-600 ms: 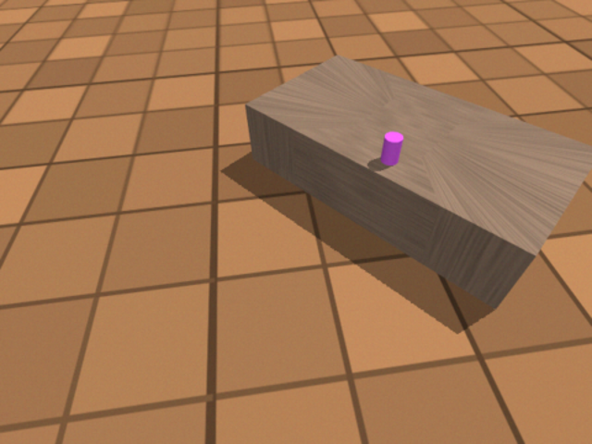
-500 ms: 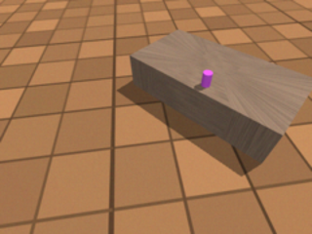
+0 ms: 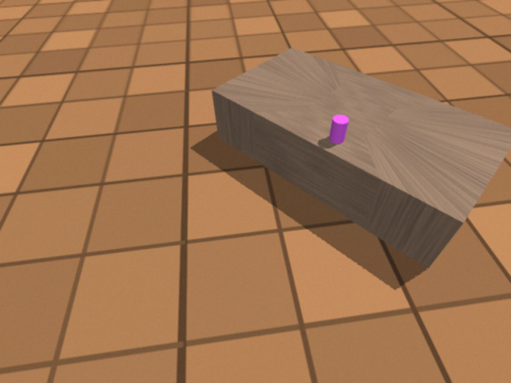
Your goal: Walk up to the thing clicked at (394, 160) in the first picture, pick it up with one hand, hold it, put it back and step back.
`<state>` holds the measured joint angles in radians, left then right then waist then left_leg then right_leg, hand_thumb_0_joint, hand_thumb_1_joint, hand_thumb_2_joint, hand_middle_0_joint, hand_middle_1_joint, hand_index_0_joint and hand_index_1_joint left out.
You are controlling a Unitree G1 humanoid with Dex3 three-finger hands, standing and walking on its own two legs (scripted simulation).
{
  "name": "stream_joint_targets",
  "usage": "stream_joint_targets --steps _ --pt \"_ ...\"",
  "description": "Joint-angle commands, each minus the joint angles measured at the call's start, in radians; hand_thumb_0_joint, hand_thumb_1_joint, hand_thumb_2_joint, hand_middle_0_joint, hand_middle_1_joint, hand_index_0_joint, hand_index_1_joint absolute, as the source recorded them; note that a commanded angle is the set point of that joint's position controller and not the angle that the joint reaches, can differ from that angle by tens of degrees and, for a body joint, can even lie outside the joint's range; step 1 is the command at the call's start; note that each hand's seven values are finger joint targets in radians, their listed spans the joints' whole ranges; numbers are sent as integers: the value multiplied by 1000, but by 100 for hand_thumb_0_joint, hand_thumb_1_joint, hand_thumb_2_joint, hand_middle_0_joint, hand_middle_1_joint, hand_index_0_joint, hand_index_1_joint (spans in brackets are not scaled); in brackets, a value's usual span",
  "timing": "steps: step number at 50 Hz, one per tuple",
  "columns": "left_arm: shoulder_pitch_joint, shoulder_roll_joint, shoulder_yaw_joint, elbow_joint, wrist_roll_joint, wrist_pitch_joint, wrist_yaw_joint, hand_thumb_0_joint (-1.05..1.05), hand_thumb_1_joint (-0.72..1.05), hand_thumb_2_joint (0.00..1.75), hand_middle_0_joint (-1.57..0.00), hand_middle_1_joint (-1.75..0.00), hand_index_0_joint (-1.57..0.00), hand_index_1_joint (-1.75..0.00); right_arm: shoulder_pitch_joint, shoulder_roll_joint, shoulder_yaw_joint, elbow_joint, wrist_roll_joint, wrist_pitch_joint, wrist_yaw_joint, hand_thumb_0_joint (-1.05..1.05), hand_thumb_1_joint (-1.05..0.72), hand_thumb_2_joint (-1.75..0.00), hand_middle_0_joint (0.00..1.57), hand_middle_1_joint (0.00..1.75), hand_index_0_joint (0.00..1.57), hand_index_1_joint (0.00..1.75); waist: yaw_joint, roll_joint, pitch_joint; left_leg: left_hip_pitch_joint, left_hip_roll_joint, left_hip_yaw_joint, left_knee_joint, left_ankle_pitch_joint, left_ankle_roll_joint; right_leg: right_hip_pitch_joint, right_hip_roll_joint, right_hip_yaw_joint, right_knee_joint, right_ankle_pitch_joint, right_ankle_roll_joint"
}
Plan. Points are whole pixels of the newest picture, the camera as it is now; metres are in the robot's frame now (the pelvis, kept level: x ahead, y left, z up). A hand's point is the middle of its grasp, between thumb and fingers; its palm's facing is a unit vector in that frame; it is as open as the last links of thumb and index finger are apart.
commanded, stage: stand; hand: left
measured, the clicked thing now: (338, 129) +1.21 -0.32 -0.40
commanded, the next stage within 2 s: walk up in 0.52 s
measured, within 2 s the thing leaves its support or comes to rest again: neither
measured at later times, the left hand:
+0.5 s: hand out of the picture +0.08 +0.25 -0.16, palm faces -0.03 -0.94 -0.34, open 7.4 cm
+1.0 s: hand (169, 358) +0.21 +0.18 -0.14, palm faces -0.25 -0.87 -0.42, open 7.4 cm
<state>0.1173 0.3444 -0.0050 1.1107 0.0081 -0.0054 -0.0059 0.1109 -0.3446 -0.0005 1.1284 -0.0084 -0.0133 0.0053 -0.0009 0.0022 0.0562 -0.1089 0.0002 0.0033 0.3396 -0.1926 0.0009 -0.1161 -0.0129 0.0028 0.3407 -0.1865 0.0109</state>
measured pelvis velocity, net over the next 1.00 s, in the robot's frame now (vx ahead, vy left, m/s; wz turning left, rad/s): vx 0.10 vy -0.08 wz -0.32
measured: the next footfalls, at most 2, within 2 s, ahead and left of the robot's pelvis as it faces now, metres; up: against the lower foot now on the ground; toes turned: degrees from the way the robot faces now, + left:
right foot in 0.82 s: +0.14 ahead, -0.20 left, +0.00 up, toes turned -19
left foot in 1.26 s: +0.45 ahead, +0.01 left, +0.00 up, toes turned -21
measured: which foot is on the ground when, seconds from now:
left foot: down 0.00-0.82, up 0.84-1.00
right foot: down 0.00-0.56, up 0.58-0.80, down 0.82-1.00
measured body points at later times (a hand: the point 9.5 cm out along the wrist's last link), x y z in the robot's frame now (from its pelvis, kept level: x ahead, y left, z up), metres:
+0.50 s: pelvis +0.00 +0.00 +0.00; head +0.01 +0.00 +0.45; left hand +0.08 +0.30 -0.13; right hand +0.08 -0.30 -0.13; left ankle +0.00 +0.12 -0.75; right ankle +0.00 -0.13 -0.75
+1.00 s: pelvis +0.10 -0.08 -0.02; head +0.10 -0.11 +0.43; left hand +0.23 +0.23 -0.11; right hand +0.11 -0.42 -0.14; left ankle +0.16 +0.05 -0.69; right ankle +0.10 -0.19 -0.75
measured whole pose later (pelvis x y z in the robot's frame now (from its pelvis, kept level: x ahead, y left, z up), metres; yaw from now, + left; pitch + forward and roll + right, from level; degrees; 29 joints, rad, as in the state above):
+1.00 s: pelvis +0.10 -0.08 -0.02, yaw -18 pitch -4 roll -1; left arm 0.33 0.37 0.07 0.91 0.01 -0.04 -0.05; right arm 0.18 -0.46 -0.08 0.89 -0.02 -0.01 0.08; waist 0.04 0.11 0.08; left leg -0.45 0.08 0.01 1.06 -0.37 0.01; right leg -0.24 0.03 -0.03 0.57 -0.27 -0.03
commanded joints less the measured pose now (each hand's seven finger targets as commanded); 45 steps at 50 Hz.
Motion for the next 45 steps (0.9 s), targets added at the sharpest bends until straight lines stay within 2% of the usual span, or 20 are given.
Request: stream_joint_targets --steps 1,25,26,27,28,29,30,31,32,33,34,35,37,38,39,40,41,42,43,45 --pt "-34 211 40 -65 0 -27 18 0 90 90 -20 -30 -20 -30 -42 -214 -38 -65 1 -19 -13 0 -90 -90 20 30 20 30 2 -5 -80 2 124 -99 -50 151 26 16 -114 86 -53 134 -32" --pt "-37 217 41 -63 1 -24 16 0 90 90 -20 -30 -20 -30 -41 -216 -38 -68 1 -20 -14 0 -90 -90 20 30 20 30 2 -6 -71 15 127 -102 -63 163 24 11 -113 82 -49 132 -34" --pt "13 301 128 -153 30 -13 -22 0 90 90 -20 -30 -20 -30 9 -344 -125 -165 -23 -46 7 0 -90 -90 20 30 20 30 -29 17 -128 208 105 -39 74 -306 72 -219 -54 176 50 -225 -76" --pt "-57 276 110 -168 24 -7 -38 0 90 90 -20 -30 -20 -30 49 -337 -139 -151 -31 -50 9 0 -90 -90 20 30 20 30 -81 56 -52 311 166 -96 3 -470 113 -486 -38 116 129 -354 -62" --pt "-170 238 108 -219 15 -7 -52 0 90 90 -20 -30 -20 -30 114 -363 -161 -157 -22 -53 9 0 -90 -90 20 30 20 30 -141 201 -4 289 352 -284 -153 -548 177 -597 6 18 407 -303 -52" --pt "-180 249 117 -250 22 -9 -54 0 90 90 -20 -30 -20 -30 113 -371 -168 -187 -22 -57 15 0 -90 -90 20 30 20 30 -134 156 41 183 494 -375 -220 -508 244 -630 -65 63 534 -306 -41" --pt "-123 255 114 -243 29 -12 -58 0 90 90 -20 -30 -20 -30 67 -358 -162 -222 -22 -61 13 0 -90 -90 20 30 20 30 -91 74 40 112 494 -351 -239 -472 254 -589 -100 64 582 -273 -35" --pt "-59 259 118 -235 26 -12 -70 0 90 90 -20 -30 -20 -30 38 -348 -161 -247 -24 -66 14 0 -90 -90 20 30 20 30 -55 59 7 97 470 -294 -234 -462 240 -537 -123 72 576 -250 -31" --pt "-2 251 119 -228 20 -10 -81 0 90 90 -20 -30 -20 -30 0 -340 -160 -263 -32 -68 17 0 -90 -90 20 30 20 30 -24 92 6 101 435 -216 -219 -422 229 -516 -136 51 544 -238 -23" --pt "18 246 122 -227 18 -10 -93 0 90 90 -20 -30 -20 -30 -26 -340 -161 -281 -36 -69 22 0 -90 -90 20 30 20 30 -11 126 14 69 389 -130 -194 -382 209 -454 -136 26 490 -225 -15" --pt "24 240 127 -231 19 -11 -102 0 90 90 -20 -30 -20 -30 -35 -341 -162 -294 -38 -67 29 0 -90 -90 20 30 20 30 -10 145 11 35 349 -52 -163 -344 188 -381 -125 -5 428 -214 -10" --pt "50 237 132 -232 19 -12 -104 0 90 90 -20 -30 -20 -30 -50 -339 -161 -308 -40 -66 34 0 -90 -90 20 30 20 30 7 155 12 -13 317 15 -131 -326 167 -307 -115 -31 390 -170 -9" --pt "100 238 139 -229 21 -17 -105 0 90 90 -20 -30 -20 -30 -69 -326 -159 -325 -45 -55 39 0 -90 -90 20 30 20 30 22 131 19 -113 262 107 -27 -349 139 -185 -63 -111 353 -111 -7" --pt "132 241 143 -222 26 -20 -101 0 90 90 -20 -30 -20 -30 -67 -315 -156 -330 -40 -48 40 0 -90 -90 20 30 20 30 38 95 19 -184 253 137 35 -402 129 -106 -44 -145 337 -67 -13" --pt "216 259 156 -207 29 -26 -89 0 90 90 -20 -30 -20 -30 -73 -307 -150 -336 -38 -41 40 0 -90 -90 20 30 20 30 81 22 -11 -259 225 165 176 -408 120 13 -12 -158 303 -72 -24" --pt "353 315 181 -173 29 -37 -70 0 90 90 -20 -30 -20 -30 -62 -261 -131 -345 -40 -32 43 0 -90 -90 20 30 20 30 147 -158 -69 -378 157 195 472 -352 99 190 13 -88 249 -189 -52" --pt "464 406 209 -174 32 -45 -47 0 90 90 -20 -30 -20 -30 -67 -176 -95 -386 -30 -35 52 0 -90 -90 20 30 20 30 205 -419 -46 -593 23 203 824 -440 43 235 -163 304 17 -490 -135" --pt "394 454 200 -229 20 -53 -41 0 90 90 -20 -30 -20 -30 -78 -215 -99 -419 -14 -35 55 0 -90 -90 20 30 20 30 145 -324 -25 -664 -10 9 910 -424 8 121 -367 823 -228 -636 -257" --pt "300 453 196 -253 -4 -52 -34 0 90 90 -20 -30 -20 -30 -97 -288 -119 -406 -19 -35 50 0 -90 -90 20 30 20 30 102 -130 43 -620 86 -84 895 -352 1 4 -406 851 -249 -751 -294" --pt "191 403 178 -280 -5 -60 -19 0 90 90 -20 -30 -20 -30 -21 -301 -119 -359 -1 -41 57 0 -90 -90 20 30 20 30 44 -83 47 -606 135 -85 836 -237 13 13 -319 628 -183 -595 -255"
